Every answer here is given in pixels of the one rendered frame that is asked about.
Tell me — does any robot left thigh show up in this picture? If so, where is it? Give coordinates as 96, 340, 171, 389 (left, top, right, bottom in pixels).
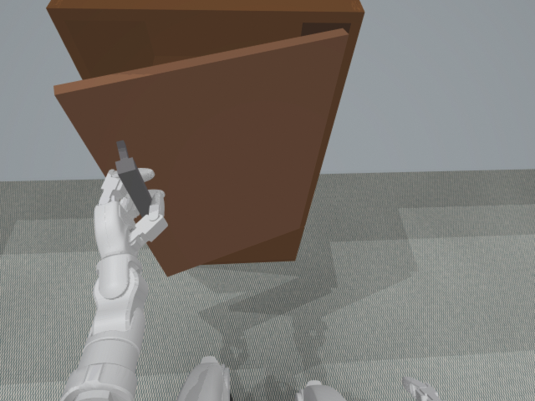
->
176, 363, 230, 401

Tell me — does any robot right hand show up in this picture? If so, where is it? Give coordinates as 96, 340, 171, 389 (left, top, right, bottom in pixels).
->
402, 377, 445, 401

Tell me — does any cupboard door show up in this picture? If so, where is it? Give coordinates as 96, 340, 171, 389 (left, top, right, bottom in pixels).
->
53, 28, 349, 277

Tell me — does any left robot forearm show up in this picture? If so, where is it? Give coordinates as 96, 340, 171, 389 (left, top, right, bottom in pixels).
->
59, 253, 149, 401

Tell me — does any left robot shin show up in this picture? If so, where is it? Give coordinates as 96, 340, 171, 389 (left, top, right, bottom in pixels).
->
201, 356, 218, 363

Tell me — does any robot left hand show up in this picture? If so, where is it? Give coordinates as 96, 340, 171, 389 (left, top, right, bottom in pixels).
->
94, 168, 168, 260

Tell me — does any handle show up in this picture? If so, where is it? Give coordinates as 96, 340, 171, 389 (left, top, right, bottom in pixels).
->
115, 140, 152, 218

